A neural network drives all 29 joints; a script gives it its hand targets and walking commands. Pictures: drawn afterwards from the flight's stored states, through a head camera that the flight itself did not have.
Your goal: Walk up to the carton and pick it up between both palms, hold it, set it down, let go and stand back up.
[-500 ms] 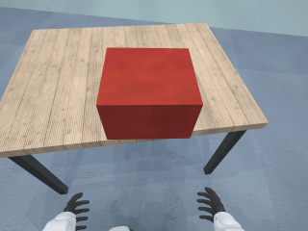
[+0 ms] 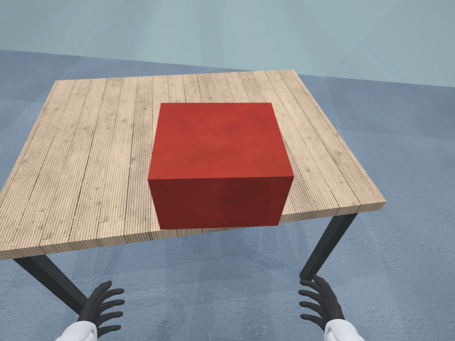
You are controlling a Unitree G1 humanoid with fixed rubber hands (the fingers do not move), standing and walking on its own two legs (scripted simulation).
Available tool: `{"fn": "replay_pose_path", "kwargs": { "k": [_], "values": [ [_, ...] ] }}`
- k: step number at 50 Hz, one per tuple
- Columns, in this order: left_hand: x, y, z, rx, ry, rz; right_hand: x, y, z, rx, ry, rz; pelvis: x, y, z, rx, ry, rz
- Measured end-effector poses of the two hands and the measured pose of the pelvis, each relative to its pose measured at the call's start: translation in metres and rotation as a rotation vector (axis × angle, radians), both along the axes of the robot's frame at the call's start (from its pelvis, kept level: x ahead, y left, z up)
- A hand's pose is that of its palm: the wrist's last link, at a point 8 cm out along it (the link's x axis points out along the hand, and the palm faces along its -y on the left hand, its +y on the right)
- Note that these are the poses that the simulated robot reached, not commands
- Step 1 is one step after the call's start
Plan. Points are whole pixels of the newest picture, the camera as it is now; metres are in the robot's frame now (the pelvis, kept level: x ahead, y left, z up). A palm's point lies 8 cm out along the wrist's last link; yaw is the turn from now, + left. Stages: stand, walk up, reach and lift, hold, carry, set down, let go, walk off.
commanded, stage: reach and lift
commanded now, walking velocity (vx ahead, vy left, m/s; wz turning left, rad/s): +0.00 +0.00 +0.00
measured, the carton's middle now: (218, 163) +0.53 +0.06 -0.03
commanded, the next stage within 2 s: none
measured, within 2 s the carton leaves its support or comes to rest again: neither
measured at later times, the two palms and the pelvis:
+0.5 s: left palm (87, 300) +0.19 +0.27 -0.05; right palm (341, 294) +0.22 -0.19 -0.04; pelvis +0.02 +0.02 +0.00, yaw +0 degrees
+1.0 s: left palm (88, 254) +0.26 +0.28 -0.01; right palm (340, 242) +0.31 -0.20 -0.01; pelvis +0.03 +0.01 -0.01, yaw +2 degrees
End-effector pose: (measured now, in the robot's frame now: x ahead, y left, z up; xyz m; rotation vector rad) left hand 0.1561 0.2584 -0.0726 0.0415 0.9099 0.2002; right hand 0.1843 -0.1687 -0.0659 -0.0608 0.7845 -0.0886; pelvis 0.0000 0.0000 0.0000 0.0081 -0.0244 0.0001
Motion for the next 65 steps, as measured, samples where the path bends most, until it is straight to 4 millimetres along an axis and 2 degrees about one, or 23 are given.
{"fn": "replay_pose_path", "kwargs": {
  "k": [11,19,30,42,53,59,65],
  "values": [
    [0.007,0.002,0.012,0.019,-0.101,-0.014,0.009,-0.012,0.013,0.000,-0.084,0.015,0.008,0.015,0.001,-0.008,0.001,-0.008],
    [0.020,0.008,0.018,0.036,-0.196,-0.004,0.018,-0.016,0.019,-0.003,-0.145,0.041,0.017,0.021,0.001,-0.010,0.025,-0.010],
    [0.054,0.010,0.033,0.048,-0.353,-0.020,0.062,-0.020,0.031,0.014,-0.266,0.059,0.030,0.022,0.000,-0.014,0.059,-0.001],
    [0.085,0.016,0.046,0.057,-0.520,-0.003,0.106,-0.028,0.042,0.040,-0.397,0.035,0.036,0.013,-0.003,-0.013,0.078,0.019],
    [0.111,0.024,0.062,0.080,-0.652,0.005,0.136,-0.032,0.057,0.056,-0.529,0.021,0.029,0.003,-0.007,-0.007,0.100,0.032],
    [0.127,0.027,0.068,0.079,-0.670,0.025,0.149,-0.036,0.062,0.048,-0.537,0.017,0.021,0.001,-0.009,-0.005,0.136,0.037],
    [0.150,0.029,0.081,0.064,-0.701,0.037,0.166,-0.038,0.077,0.033,-0.550,0.024,0.014,0.000,-0.010,-0.006,0.179,0.037]
  ]
}}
